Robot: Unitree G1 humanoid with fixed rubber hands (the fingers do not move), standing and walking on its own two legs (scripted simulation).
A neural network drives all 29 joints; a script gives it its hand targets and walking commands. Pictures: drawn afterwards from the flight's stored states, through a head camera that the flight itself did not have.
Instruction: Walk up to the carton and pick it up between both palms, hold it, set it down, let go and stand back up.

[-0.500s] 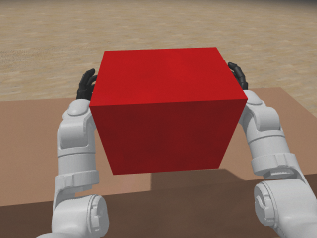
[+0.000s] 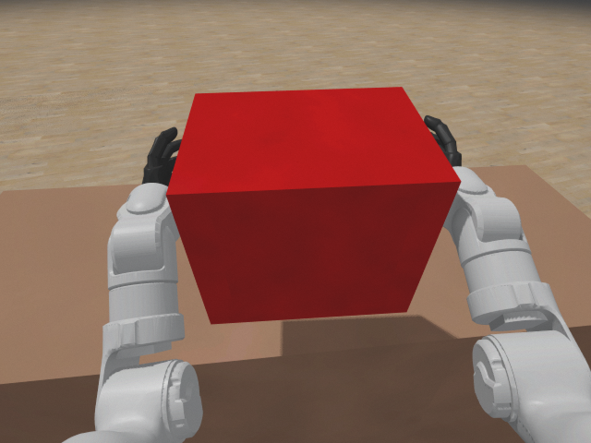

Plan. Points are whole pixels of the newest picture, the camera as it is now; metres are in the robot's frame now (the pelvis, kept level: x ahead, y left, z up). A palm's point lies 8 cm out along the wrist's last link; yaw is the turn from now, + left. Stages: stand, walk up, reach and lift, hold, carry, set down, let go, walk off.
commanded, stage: hold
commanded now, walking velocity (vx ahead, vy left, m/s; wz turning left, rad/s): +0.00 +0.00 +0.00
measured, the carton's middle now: (305, 207) +0.36 +0.00 +0.19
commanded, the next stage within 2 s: none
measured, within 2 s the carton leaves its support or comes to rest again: neither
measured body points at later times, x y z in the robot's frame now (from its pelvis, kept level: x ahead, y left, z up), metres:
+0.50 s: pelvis +0.00 +0.00 +0.00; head -0.06 +0.02 +0.45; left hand +0.37 +0.18 +0.22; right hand +0.38 -0.18 +0.23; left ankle +0.02 +0.13 -0.75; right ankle +0.01 -0.13 -0.75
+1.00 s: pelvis +0.00 +0.00 +0.00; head -0.06 +0.02 +0.45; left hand +0.37 +0.18 +0.22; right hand +0.38 -0.18 +0.23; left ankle +0.02 +0.13 -0.75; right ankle +0.01 -0.13 -0.75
